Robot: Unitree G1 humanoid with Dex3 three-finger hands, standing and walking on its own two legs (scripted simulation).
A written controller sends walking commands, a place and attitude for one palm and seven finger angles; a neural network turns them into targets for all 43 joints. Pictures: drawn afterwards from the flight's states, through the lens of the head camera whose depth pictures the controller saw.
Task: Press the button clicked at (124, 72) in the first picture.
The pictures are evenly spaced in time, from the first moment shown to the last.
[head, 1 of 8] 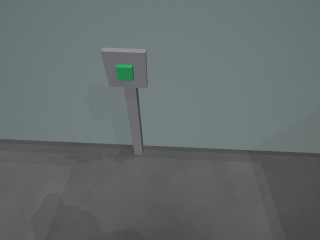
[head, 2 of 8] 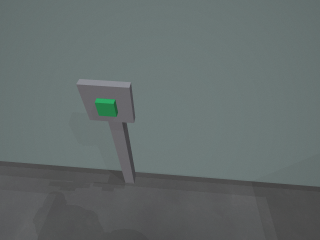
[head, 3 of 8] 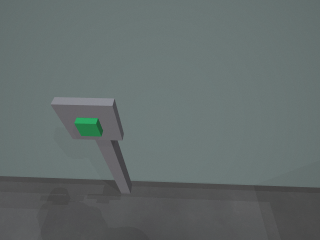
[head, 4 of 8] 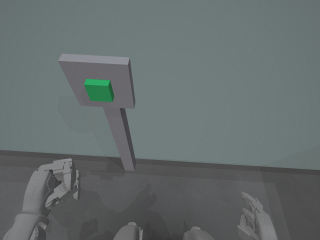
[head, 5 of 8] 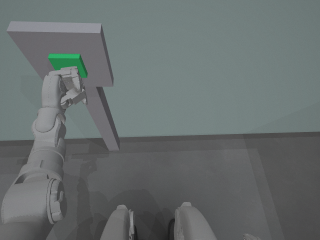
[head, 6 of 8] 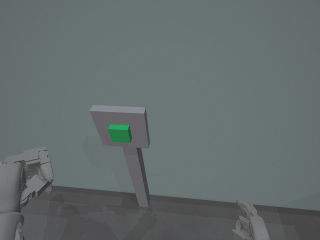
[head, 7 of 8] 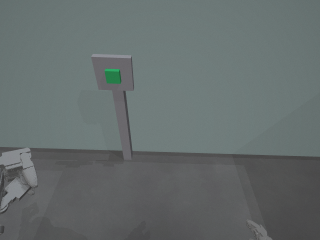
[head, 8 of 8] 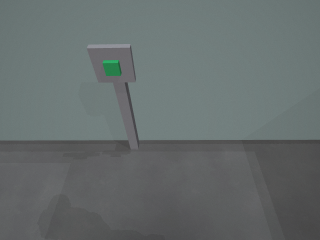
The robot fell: no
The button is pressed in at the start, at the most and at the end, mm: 0 13 0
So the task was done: yes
